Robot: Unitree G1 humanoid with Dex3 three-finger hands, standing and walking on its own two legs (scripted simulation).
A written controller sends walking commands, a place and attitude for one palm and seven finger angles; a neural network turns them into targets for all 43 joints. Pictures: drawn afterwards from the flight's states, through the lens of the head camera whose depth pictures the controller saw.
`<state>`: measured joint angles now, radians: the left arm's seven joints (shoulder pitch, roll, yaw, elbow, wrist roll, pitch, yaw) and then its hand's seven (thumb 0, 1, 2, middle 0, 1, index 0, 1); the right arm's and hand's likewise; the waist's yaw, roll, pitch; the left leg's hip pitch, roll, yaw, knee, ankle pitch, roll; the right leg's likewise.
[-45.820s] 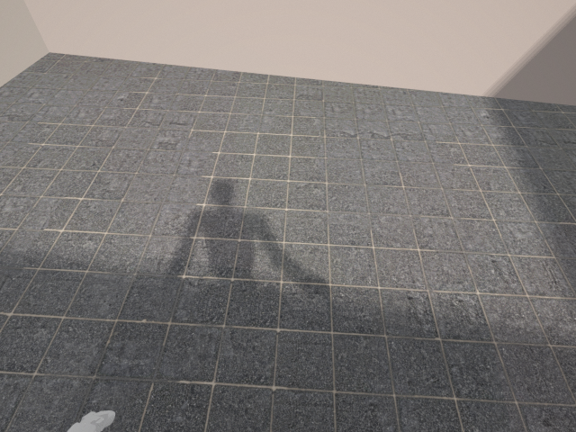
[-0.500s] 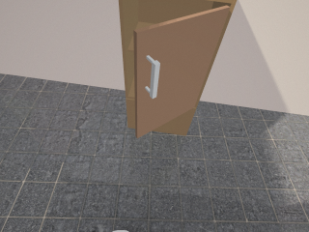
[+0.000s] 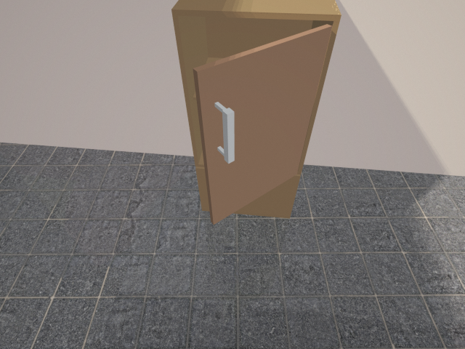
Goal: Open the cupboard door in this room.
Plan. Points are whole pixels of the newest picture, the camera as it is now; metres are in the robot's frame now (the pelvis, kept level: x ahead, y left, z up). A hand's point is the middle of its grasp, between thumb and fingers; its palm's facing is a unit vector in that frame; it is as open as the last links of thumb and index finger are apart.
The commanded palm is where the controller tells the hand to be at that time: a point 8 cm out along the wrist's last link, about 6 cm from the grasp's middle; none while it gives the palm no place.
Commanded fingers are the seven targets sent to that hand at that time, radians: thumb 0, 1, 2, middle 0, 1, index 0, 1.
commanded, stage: let the arm hang, fingers relaxed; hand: left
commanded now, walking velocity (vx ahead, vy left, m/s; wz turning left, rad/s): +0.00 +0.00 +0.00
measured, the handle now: (224, 133) +0.61 +0.06 +0.02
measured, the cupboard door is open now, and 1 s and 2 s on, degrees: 42 42 42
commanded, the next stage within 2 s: look to check the result in 0.22 s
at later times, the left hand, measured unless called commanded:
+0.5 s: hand out of the picture +0.00 +0.16 -0.17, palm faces +0.05 -0.98 -0.19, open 7.4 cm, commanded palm none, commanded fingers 0.00 0.90 0.90 -0.20 -0.30 -0.20 -0.30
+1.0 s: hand out of the picture +0.02 +0.15 -0.17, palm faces +0.05 -0.98 -0.19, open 7.4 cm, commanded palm none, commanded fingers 0.00 0.90 0.90 -0.20 -0.30 -0.20 -0.30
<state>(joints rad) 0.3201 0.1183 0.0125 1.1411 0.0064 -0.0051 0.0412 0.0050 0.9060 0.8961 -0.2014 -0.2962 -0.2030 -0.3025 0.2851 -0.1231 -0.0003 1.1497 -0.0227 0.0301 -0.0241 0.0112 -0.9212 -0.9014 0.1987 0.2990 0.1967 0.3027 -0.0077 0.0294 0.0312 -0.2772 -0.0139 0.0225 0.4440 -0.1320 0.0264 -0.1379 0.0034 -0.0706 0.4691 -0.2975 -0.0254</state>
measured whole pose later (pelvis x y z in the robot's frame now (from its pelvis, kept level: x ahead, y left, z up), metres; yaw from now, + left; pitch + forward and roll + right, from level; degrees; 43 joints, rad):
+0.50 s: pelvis +0.02 -0.01 +0.00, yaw +0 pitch -2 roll +0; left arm 0.30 0.13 0.02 1.16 0.00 -0.01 0.04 0.01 0.91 0.90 -0.20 -0.30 -0.20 -0.30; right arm 0.26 -0.13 0.01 1.16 -0.02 0.02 -0.04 0.00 -0.92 -0.90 0.20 0.30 0.20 0.30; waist 0.00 0.01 0.07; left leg -0.24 0.00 0.02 0.43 -0.15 0.01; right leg -0.09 0.02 -0.07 0.42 -0.30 -0.04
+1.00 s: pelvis +0.03 -0.02 +0.00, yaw -1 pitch -2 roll +0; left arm 0.27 0.13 0.02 1.15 0.00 -0.01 0.04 0.00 0.90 0.90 -0.20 -0.30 -0.20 -0.30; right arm 0.23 -0.15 0.01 1.16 -0.02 0.02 -0.04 0.01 -0.92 -0.90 0.20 0.30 0.20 0.30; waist 0.00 0.01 0.06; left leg -0.22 0.01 0.02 0.42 -0.17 0.00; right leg -0.06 0.03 -0.06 0.40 -0.31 -0.04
